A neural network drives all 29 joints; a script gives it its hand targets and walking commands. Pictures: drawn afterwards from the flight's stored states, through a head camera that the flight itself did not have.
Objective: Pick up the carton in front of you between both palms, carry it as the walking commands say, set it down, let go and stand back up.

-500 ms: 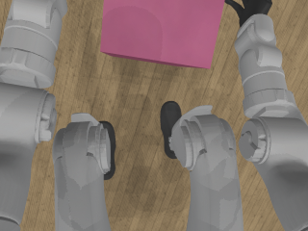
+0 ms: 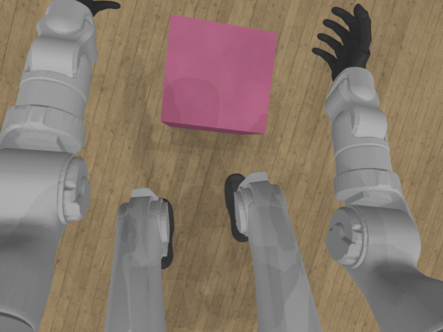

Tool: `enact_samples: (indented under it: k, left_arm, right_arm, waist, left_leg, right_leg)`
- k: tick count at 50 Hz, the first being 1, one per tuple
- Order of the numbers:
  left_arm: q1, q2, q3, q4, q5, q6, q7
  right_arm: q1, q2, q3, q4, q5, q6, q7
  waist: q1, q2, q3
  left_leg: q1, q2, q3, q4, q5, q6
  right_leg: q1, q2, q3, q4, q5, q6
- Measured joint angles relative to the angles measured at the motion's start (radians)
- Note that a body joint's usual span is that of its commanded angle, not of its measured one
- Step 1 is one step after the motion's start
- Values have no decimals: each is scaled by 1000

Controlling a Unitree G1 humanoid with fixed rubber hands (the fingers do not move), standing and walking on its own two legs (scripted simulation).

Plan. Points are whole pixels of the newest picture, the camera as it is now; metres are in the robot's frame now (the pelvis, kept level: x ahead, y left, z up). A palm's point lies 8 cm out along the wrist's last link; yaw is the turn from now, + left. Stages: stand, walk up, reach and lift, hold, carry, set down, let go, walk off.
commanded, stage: set down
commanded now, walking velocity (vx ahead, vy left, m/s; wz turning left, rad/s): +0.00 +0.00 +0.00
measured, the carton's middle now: (213, 88) +0.50 -0.06 -0.37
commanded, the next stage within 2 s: let go in 0.40 s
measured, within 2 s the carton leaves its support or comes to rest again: neither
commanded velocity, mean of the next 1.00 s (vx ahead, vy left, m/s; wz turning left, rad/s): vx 0.00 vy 0.00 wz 0.00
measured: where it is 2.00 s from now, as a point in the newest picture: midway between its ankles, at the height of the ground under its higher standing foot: (201, 231)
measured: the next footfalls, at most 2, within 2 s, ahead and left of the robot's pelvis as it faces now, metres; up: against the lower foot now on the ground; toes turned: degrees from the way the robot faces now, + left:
none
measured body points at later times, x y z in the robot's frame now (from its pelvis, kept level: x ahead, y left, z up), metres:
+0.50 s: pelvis +0.03 +0.00 +0.14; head +0.32 +0.00 +0.47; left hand +0.58 +0.14 +0.03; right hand +0.48 -0.25 +0.03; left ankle +0.07 +0.11 -0.46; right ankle +0.12 -0.13 -0.46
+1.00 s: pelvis +0.09 -0.03 +0.24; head +0.26 -0.02 +0.66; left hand +0.42 +0.18 +0.14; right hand +0.35 -0.27 +0.15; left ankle +0.07 +0.11 -0.46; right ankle +0.12 -0.13 -0.46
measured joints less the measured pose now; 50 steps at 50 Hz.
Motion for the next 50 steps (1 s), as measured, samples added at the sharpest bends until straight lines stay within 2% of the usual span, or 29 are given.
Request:
enact_samples:
  k: [6,21,26,33,38,44,50]
  left_arm:
    - [40,-19,19,-34,22,23,-11]
    - [110,-49,84,-1,79,-4,-53]
    - [164,-86,126,-22,125,-18,-46]
    - [443,-206,167,-197,185,-39,28]
    - [685,-266,154,-333,173,-56,67]
    - [888,-264,117,-385,137,-101,50]
    - [1051,-249,83,-384,122,-152,22]
  right_arm:
    - [50,3,-14,-35,-8,17,21]
    - [125,39,-58,-29,-79,-6,66]
    - [175,48,-54,-36,-122,-22,94]
    - [403,44,13,-110,-196,-47,177]
    - [589,8,87,-166,-195,-60,228]
    - [769,-27,169,-198,-153,-91,248]
    - [958,-28,235,-238,-115,-126,235]
  waist:
    - [-1,9,-40]
    - [-1,18,-93]
    - [8,13,-104]
    - [32,-4,-103]
    - [45,-19,-66]
    - [49,-31,-39]
    - [52,-44,-32]
  left_leg:
    - [86,-4,-6,-127,29,3]
    - [343,-6,-16,-481,142,1]
    - [425,-6,-22,-587,177,-4]
    - [617,-7,-30,-747,213,-14]
    - [815,-2,-40,-856,226,-21]
    - [1041,15,-49,-958,226,-26]
    - [1249,31,-47,-1055,225,-27]
  right_leg:
    - [92,-2,2,-125,21,2]
    - [354,-8,8,-468,116,-3]
    - [436,-10,8,-566,146,-9]
    - [619,-16,6,-700,165,-23]
    - [810,-15,0,-790,166,-35]
    - [1030,-2,-6,-881,161,-46]
    - [1233,10,-2,-967,157,-51]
